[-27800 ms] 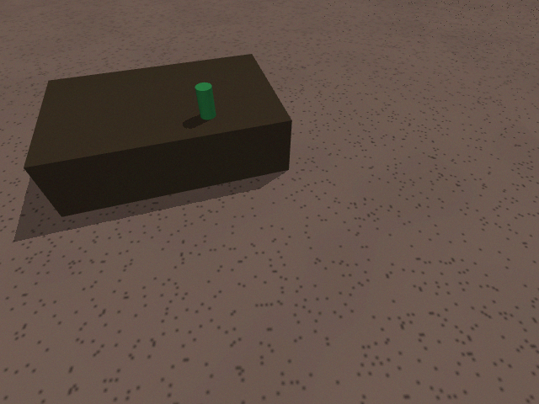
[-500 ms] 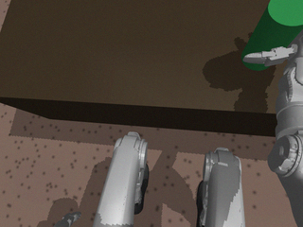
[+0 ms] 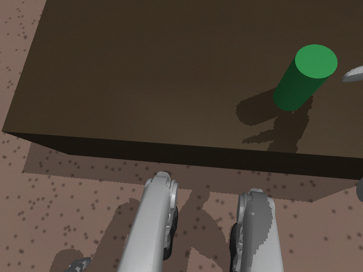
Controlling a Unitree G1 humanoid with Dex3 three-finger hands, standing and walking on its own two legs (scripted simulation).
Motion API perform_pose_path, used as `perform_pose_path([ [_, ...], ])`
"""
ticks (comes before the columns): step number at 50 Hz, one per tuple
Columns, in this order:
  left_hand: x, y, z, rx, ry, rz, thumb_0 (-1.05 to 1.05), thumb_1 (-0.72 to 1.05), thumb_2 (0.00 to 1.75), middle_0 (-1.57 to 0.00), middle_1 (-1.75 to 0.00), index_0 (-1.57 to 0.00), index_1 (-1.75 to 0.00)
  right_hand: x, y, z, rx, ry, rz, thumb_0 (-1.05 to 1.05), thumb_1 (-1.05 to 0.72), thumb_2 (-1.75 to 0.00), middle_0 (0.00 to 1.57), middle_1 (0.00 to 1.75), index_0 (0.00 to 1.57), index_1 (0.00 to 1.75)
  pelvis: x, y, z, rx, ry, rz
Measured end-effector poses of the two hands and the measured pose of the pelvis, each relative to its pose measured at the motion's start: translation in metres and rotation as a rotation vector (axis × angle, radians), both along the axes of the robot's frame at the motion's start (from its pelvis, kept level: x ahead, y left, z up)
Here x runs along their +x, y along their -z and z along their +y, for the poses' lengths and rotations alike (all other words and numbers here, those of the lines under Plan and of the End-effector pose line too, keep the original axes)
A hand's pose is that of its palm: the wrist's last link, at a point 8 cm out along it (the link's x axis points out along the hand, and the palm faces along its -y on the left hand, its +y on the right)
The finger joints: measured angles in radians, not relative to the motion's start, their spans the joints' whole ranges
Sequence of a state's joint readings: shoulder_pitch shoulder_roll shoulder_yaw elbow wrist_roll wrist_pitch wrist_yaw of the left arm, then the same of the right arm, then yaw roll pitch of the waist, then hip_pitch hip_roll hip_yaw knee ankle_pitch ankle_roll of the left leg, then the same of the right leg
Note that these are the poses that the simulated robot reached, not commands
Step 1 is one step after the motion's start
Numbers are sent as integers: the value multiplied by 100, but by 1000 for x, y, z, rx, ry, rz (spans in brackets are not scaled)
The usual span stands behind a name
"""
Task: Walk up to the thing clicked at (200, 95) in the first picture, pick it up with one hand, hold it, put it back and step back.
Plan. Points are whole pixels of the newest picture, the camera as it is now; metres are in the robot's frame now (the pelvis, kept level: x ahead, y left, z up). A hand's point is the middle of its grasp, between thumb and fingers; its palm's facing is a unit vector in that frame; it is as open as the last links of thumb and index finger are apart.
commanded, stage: rise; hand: right
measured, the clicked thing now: (300, 81) +0.56 -0.19 -0.07
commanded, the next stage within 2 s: home in 0.04 s
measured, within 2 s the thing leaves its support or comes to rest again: neither
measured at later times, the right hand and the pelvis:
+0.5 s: hand out of the picture +0.49 -0.34 +0.14, palm faces +0.31 +0.86 -0.42, open 17.2 cm; pelvis +0.04 -0.01 +0.16, yaw +1 degrees
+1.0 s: hand out of the picture +0.29 -0.21 +0.18, palm faces +0.19 +0.93 -0.31, open 17.4 cm; pelvis +0.07 +0.00 +0.25, yaw -2 degrees
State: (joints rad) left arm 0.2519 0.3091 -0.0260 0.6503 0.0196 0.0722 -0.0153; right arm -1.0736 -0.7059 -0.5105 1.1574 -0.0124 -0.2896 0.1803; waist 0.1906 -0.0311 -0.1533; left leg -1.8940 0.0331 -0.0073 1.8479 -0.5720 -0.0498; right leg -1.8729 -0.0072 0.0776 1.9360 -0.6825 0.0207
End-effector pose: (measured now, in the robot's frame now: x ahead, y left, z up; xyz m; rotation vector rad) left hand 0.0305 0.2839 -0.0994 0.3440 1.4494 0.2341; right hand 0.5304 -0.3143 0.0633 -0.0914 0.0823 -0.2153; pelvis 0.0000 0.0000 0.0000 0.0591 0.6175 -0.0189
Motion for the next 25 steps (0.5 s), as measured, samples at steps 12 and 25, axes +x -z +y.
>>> perform_pose_path([
  [12, 29, -83, -10, -25, 6, -36, 1, 90, 90, -21, -30, -20, -30, -38, -42, -48, -196, 166, 300, -1, 54, -5, 5, 6, 7, 6, 12, -79, 0, 7, -10, -73],
  [25, 47, -168, -19, -24, -21, -89, 1, 90, 89, -20, -29, -20, -30, -73, -109, -61, -211, 233, 454, -1, 49, -8, 6, 7, 7, 6, 38, -165, -6, 14, -2, -180],
])
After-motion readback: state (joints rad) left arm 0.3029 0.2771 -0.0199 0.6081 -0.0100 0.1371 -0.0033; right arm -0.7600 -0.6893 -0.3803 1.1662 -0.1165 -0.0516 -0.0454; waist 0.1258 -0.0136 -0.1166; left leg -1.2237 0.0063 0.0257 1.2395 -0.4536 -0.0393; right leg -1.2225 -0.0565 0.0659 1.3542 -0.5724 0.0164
